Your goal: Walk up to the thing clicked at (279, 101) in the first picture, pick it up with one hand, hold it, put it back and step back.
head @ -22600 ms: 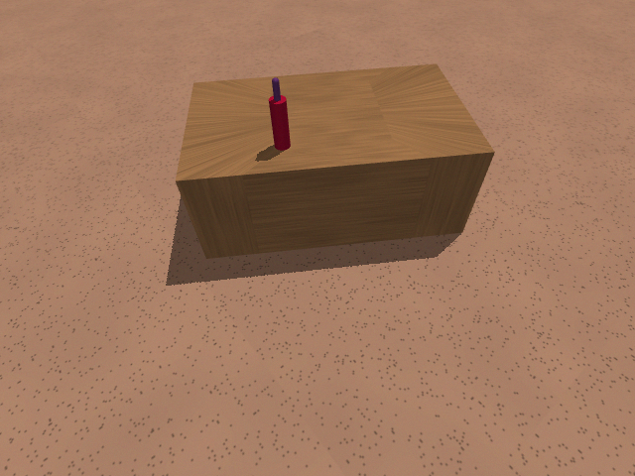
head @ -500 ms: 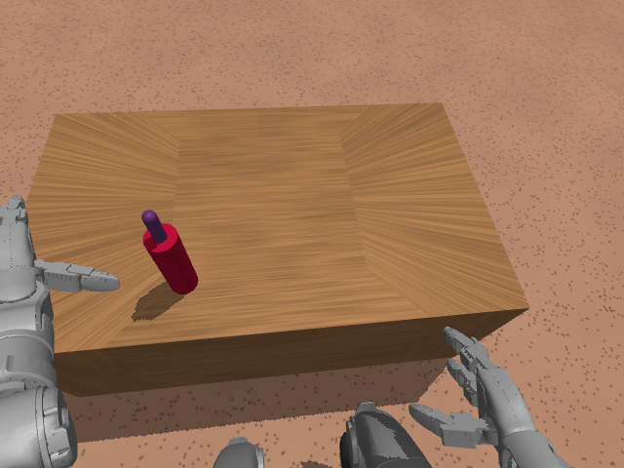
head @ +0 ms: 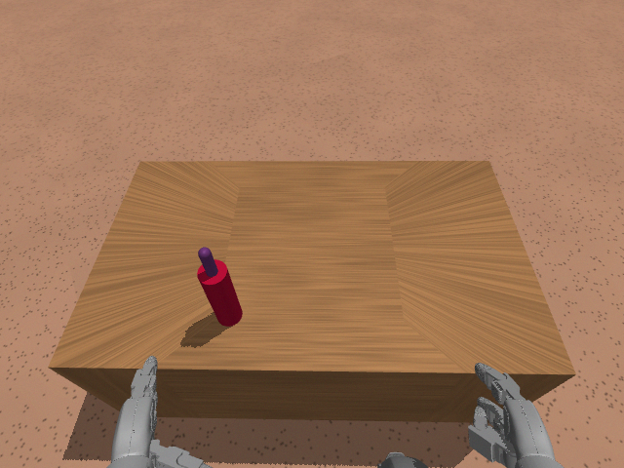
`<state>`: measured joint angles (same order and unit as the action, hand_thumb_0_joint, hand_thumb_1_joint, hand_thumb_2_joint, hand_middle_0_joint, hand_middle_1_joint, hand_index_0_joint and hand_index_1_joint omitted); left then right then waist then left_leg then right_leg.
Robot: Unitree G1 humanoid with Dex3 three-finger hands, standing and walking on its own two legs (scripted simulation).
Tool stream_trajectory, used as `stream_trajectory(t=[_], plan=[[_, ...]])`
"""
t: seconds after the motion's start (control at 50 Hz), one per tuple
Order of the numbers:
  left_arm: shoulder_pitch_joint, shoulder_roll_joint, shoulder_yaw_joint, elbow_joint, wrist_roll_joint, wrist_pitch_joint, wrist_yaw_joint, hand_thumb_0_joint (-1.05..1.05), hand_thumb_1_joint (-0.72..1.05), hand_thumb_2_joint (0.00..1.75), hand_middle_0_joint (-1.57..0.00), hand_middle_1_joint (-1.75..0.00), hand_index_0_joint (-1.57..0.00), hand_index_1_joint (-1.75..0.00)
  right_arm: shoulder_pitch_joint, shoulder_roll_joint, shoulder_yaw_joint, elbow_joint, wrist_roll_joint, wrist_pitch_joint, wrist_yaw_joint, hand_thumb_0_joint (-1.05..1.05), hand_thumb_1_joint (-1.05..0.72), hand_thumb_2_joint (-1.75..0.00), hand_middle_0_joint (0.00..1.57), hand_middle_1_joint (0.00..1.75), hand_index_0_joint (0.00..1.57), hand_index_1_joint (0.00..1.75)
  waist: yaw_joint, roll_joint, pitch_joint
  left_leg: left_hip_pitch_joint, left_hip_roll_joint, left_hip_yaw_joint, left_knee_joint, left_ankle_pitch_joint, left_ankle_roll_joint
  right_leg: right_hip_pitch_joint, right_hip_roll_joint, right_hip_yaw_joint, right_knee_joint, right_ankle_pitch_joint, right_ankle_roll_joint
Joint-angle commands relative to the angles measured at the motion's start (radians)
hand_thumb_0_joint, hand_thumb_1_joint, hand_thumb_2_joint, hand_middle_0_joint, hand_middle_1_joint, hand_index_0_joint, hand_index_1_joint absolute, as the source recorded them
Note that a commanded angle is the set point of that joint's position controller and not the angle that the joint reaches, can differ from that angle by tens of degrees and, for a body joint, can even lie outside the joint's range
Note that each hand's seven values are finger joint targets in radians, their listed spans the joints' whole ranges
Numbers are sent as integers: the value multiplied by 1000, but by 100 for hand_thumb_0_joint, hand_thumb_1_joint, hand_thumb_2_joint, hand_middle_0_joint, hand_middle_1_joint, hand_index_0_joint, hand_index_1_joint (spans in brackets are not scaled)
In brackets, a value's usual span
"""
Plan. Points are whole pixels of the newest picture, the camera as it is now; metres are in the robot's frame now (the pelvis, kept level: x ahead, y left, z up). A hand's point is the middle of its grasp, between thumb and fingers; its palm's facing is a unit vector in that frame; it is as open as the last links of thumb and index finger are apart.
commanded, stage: home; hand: left
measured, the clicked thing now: (218, 286) +0.47 +0.21 -0.18
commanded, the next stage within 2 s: none
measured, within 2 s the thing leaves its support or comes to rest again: neither
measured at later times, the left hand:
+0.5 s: hand out of the picture +0.14 +0.18 -0.07, palm faces +0.03 -0.94 -0.34, open 17.3 cm
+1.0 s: hand out of the picture +0.04 +0.24 -0.10, palm faces +0.01 -0.91 -0.42, open 17.4 cm
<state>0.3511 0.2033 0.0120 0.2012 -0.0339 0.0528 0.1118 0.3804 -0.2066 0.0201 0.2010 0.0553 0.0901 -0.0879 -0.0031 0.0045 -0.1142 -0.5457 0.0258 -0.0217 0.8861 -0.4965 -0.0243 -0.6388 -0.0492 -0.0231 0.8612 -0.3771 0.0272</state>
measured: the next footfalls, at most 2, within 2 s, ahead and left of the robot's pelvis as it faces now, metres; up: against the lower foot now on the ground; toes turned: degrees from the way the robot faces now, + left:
none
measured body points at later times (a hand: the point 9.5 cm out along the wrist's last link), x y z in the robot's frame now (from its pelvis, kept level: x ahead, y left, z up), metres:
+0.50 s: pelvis -0.02 -0.01 +0.00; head +0.00 -0.01 +0.45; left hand +0.14 +0.23 -0.05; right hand +0.13 -0.25 -0.09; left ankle -0.03 +0.13 -0.69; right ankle +0.03 -0.14 -0.69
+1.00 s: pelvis -0.01 -0.02 +0.04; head -0.02 -0.05 +0.49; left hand +0.04 +0.29 -0.07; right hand +0.04 -0.30 -0.11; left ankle -0.03 +0.13 -0.69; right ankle +0.03 -0.14 -0.69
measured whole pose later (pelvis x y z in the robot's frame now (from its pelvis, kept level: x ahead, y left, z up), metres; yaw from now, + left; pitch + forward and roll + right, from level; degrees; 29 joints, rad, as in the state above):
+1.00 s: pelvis -0.01 -0.02 +0.04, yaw +2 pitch -4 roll +0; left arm 0.22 0.33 0.00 1.02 0.04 0.00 0.03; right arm 0.26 -0.33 -0.01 1.01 -0.03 0.04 -0.02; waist 0.01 0.06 0.04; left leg -0.12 0.03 -0.05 0.47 -0.29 -0.05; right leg -0.22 -0.05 -0.07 0.50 -0.22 0.00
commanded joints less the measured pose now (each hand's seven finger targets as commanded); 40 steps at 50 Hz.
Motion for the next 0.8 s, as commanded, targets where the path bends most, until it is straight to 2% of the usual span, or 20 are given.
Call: stream_trajectory(t=[0.0, 0.08, 0.1, 0.2, 0.26, 0.28, 0.32, 0.4, 0.42, 0.44, 0.46, 0.5, 0.52, 0.56, 0.58, 0.62, 0.66, 0.7, 0.74, 0.78], plan=[[-11, 110, 21, -317, 7, -23, 27, 0, -59, 4, -6, -6, -6, -6, -72, -106, -44, 4, -10, -72, -39, 0, -89, -90, 20, 30, 20, 30, -27, 8, -105, 0, -25, 36, -132, 287, 23, 185, 43, -41, -103, 231, -29], [13, 113, 32, -293, 18, -10, 37, 0, -54, 8, -8, -8, -8, -8, -119, -119, -55, 64, -23, -101, -63, 0, -89, -90, 20, 30, 20, 30, -38, 3, -104, 16, -25, 43, -115, 270, 31, 182, 41, -38, -115, 224, -23], [-82, 147, 46, -380, 19, -13, 43, 0, -54, 7, -7, -7, -7, -7, -126, -114, -49, 80, -28, -108, -69, 0, -89, -90, 20, 30, 20, 30, -43, 26, -117, 20, -29, 46, -111, 253, 32, 184, 36, -31, -125, 215, -21], [59, 92, 12, -256, 28, 29, 50, 0, -56, 7, -9, -9, -9, -9, -161, -118, -51, 127, -36, -161, -81, 0, -89, -90, 20, 30, 20, 30, -24, -28, -82, 1, -28, 31, -137, 188, 33, 184, 41, -49, -142, 135, -21], [53, 101, 15, -296, 29, 45, 51, 0, -56, 7, -8, -8, -8, -8, -178, -110, -43, 140, -38, -186, -81, 0, -89, -90, 20, 30, 20, 30, -9, -14, -95, -12, -34, 36, -137, 182, 33, 211, 37, -47, -155, 128, -20], [70, 86, 5, -277, 28, 55, 51, 0, -55, 7, -9, -9, -9, -9, -184, -109, -40, 140, -36, -194, -77, 0, -88, -89, 20, 30, 20, 30, -9, -26, -44, -27, -33, 37, -148, 144, 35, 194, 37, -49, -165, 91, -20], [105, 96, 25, -239, 32, 64, 54, 0, -57, 6, -7, -7, -7, -7, -181, -112, -43, 155, -38, -206, -76, 0, -89, -90, 20, 30, 20, 30, -3, -29, -51, -34, -32, 32, -149, 144, 34, 197, 41, -54, -160, 84, -20], [51, 116, 37, -318, 32, 71, 51, 0, -56, 6, -6, -7, -6, -7, -190, -104, -38, 152, -37, -226, -74, 0, -89, -90, 20, 30, 20, 30, -3, -1, -74, -32, -34, 34, -150, 136, 34, 207, 39, -47, -165, 79, -22], [-34, 244, 83, 33, 124, 6, -4, 0, -50, 9, -6, -6, -6, -6, -188, -253, -88, 373, -156, -165, -18, 0, -89, -90, 20, 30, 20, 30, 2, 65, 15, 130, 14, -55, -201, 231, 33, 214, -13, 30, -154, 148, -82], [-9, 257, 89, 115, 137, -20, -27, 0, -54, 6, -5, -6, -5, -6, -161, -259, -97, 406, -159, -136, 4, 0, -90, -90, 20, 30, 20, 30, -9, 79, -31, 166, 33, -64, -212, 213, 53, 222, -17, 33, -148, 132, -88], [-4, 257, 77, 140, 129, -40, -45, 0, -48, 10, -6, -7, -6, -7, -167, -275, -107, 399, -158, -120, 16, 0, -89, -90, 20, 30, 20, 30, -1, 104, -11, 149, 40, -106, -248, 126, 77, 211, -13, 23, -149, 82, -86], [-38, 252, 54, 214, 115, -65, -66, 0, -52, 7, -5, -6, -5, -6, -196, -252, -95, 412, -127, -114, 42, 0, -90, -90, 20, 30, 20, 30, 10, 84, 37, 129, 45, -115, -299, 65, 81, 243, -14, 27, -172, 46, -88], [-58, 248, 48, 251, 108, -73, -73, 0, -49, 9, -6, -7, -6, -7, -202, -249, -96, 426, -115, -114, 51, 0, -90, -90, 20, 30, 20, 30, 14, 40, 50, 139, 34, -94, -294, 79, 73, 252, -17, 32, -212, 30, -88], [-80, 265, 45, 324, 100, -82, -78, 0, -52, 7, -5, -6, -5, -6, -192, -246, -96, 460, -109, -116, 59, 0, -90, -90, 20, 30, 20, 30, 4, 11, 63, 174, 17, -68, -284, 155, 54, 274, -30, 54, -261, 100, -78], [-99, 278, 46, 363, 99, -83, -77, 0, -52, 8, -6, -6, -6, -6, -185, -236, -92, 483, -110, -113, 62, 0, -90, -90, 20, 30, 20, 30, -4, -20, 77, 191, 10, -58, -294, 159, 47, 270, -40, 72, -294, 73, -79], [-121, 292, 46, 425, 92, -86, -75, 0, -54, 6, -5, -6, -5, -6, -179, -243, -91, 520, -111, -107, 65, 0, -90, -90, 20, 30, 20, 30, -7, -11, 113, 211, 13, -63, -324, 181, 46, 286, -46, 76, -329, 65, -73], [-124, 296, 46, 481, 87, -89, -72, 0, -57, 4, -5, -5, -5, -5, -180, -249, -91, 551, -108, -101, 65, 0, -90, -90, 20, 30, 20, 30, -4, -3, 107, 255, 16, -63, -345, 224, 44, 308, -49, 69, -351, 125, -72], [-132, 313, 46, 532, 83, -90, -71, 0, -53, 7, -6, -7, -6, -7, -173, -252, -89, 583, -103, -93, 65, 0, -90, -90, 20, 30, 20, 30, -6, -40, 126, 277, 12, -56, -359, 229, 41, 324, -62, 88, -413, 81, -72], [-138, 319, 45, 580, 79, -90, -68, 0, -56, 5, -6, -6, -6, -6, -159, -258, -84, 616, -99, -93, 65, 0, -90, -90, 20, 30, 20, 30, -6, -31, 92, 313, 23, -61, -389, 290, 36, 386, -63, 78, -406, 183, -71], [-145, 323, 45, 622, 72, -86, -66, 0, -58, 4, -5, -5, -5, -5, -163, -277, -85, 643, -99, -93, 62, 0, -90, -90, 20, 30, 20, 30, -2, 1, 98, 330, 37, -70, -429, 314, 36, 410, -59, 62, -407, 220, -65]])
